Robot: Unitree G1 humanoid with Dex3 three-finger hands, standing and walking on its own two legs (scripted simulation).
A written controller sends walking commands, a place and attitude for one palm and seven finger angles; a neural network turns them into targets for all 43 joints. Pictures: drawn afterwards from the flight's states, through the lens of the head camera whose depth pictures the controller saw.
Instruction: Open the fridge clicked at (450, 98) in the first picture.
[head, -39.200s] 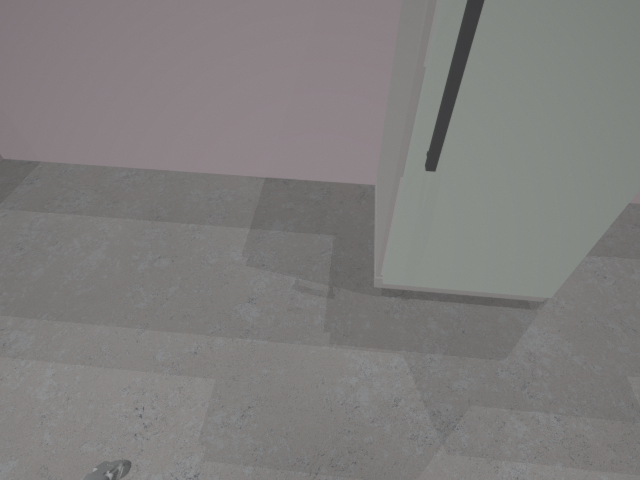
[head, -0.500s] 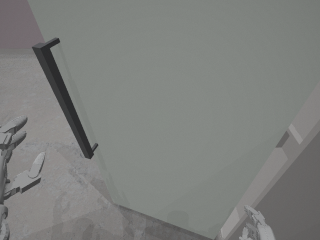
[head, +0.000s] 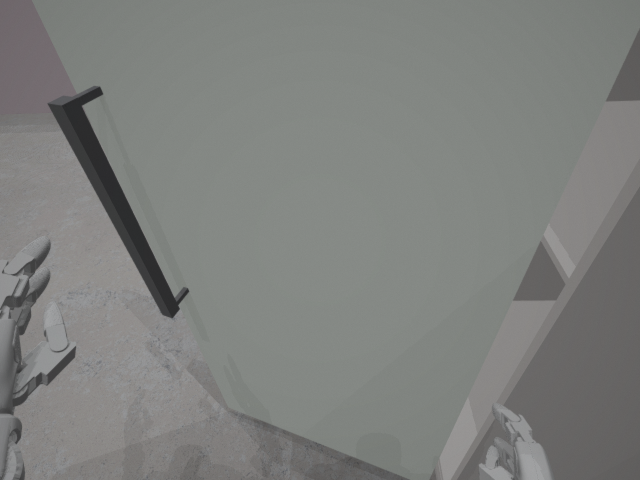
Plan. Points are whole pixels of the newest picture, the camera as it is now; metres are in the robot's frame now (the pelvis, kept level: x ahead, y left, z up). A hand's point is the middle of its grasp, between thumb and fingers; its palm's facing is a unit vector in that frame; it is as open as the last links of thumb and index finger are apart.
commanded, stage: step back with the hand held close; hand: left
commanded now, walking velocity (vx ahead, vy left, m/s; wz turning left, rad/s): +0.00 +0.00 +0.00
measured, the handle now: (139, 222) +0.44 +0.35 +0.10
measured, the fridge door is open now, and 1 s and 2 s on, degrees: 71 71 71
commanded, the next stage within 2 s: stop stepping back and stand still in 1.28 s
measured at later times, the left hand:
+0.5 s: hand out of the picture +0.15 +0.33 +0.17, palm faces +0.41 -0.77 -0.49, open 7.4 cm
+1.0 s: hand out of the picture +0.07 +0.34 +0.17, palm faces +0.47 -0.80 -0.37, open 7.4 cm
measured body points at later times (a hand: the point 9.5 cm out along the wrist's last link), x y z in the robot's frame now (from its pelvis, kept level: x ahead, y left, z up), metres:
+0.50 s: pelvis -0.06 +0.06 -0.01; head -0.04 +0.09 +0.44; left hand +0.12 +0.37 +0.19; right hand +0.12 -0.17 -0.07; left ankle +0.00 +0.14 -0.74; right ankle -0.04 -0.08 -0.73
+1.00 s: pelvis -0.13 +0.07 -0.02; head -0.12 +0.11 +0.43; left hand +0.04 +0.38 +0.19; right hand +0.04 -0.17 -0.08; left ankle -0.08 +0.17 -0.74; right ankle -0.05 -0.08 -0.74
